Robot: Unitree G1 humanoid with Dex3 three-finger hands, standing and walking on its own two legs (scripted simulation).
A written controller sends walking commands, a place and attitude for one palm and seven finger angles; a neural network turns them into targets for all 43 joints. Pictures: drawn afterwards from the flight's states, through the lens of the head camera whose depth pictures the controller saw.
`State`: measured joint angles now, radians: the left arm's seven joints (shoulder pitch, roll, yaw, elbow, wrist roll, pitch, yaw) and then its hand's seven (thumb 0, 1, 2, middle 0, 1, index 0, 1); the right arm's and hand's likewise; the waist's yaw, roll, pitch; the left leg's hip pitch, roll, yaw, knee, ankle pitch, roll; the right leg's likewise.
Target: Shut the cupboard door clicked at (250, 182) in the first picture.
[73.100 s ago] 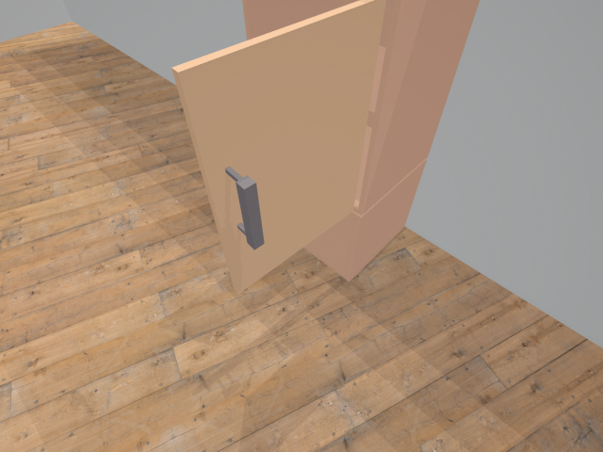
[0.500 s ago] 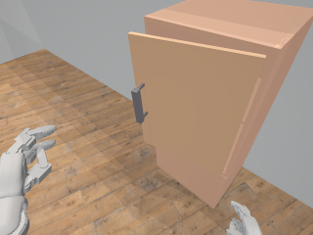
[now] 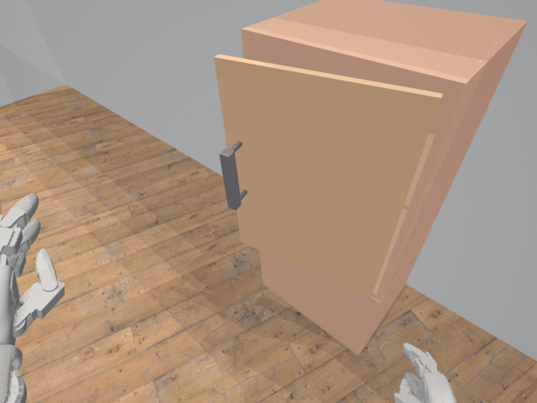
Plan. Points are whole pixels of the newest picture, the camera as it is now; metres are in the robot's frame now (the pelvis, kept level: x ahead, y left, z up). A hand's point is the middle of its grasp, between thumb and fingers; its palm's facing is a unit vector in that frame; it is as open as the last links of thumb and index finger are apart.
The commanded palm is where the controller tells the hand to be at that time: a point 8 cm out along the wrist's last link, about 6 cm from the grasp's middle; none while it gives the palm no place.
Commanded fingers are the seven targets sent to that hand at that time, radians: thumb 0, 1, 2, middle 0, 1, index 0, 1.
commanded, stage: step back with the hand held close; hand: left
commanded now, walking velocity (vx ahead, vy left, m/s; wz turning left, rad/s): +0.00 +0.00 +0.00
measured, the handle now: (236, 176) +0.63 +0.17 -0.03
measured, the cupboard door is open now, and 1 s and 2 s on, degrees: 13 13 13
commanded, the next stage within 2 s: stop stepping back and stand still in 1.92 s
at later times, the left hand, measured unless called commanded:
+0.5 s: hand (27, 301) +0.17 +0.30 +0.16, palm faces +0.43 -0.74 -0.51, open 7.4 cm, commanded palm +0.11 +0.32 +0.17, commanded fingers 0.00 0.90 0.90 -0.20 -0.30 -0.20 -0.30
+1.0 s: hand out of the picture +0.11 +0.29 +0.16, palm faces +0.50 -0.73 -0.47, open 7.4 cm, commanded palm +0.04 +0.31 +0.17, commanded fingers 0.00 0.90 0.90 -0.20 -0.30 -0.20 -0.30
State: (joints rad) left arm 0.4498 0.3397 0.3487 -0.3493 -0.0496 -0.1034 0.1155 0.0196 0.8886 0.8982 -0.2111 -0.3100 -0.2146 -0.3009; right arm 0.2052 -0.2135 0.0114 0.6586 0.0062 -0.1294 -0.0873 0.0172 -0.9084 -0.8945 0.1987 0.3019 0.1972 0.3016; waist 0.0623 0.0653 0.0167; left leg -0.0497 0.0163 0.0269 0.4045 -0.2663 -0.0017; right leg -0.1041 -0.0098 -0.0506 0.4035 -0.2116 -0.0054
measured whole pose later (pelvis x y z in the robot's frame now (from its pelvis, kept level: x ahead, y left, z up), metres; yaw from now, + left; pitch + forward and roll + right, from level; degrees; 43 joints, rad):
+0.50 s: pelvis -0.03 +0.03 -0.01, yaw +0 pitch +0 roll +0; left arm 0.54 0.43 0.44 -0.45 -0.05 -0.15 0.14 0.02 0.89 0.90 -0.21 -0.31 -0.21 -0.30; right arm 0.20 -0.23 -0.01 0.56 0.02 -0.01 -0.10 0.02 -0.91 -0.89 0.20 0.30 0.20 0.30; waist 0.01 0.02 0.01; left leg -0.28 -0.02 0.05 0.56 -0.28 0.04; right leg -0.34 -0.05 -0.02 0.54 -0.21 0.03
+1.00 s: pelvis -0.09 +0.01 -0.03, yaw +1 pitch -1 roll -1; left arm 0.50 0.42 0.47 -0.48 0.00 -0.24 0.17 0.02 0.89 0.90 -0.21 -0.31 -0.21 -0.30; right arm 0.26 -0.23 0.00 0.58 0.01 -0.08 -0.09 0.02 -0.91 -0.89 0.20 0.30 0.20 0.30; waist 0.00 -0.01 0.02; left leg -0.43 0.01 0.03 0.71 -0.29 0.04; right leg -0.45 -0.03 -0.05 0.63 -0.17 0.01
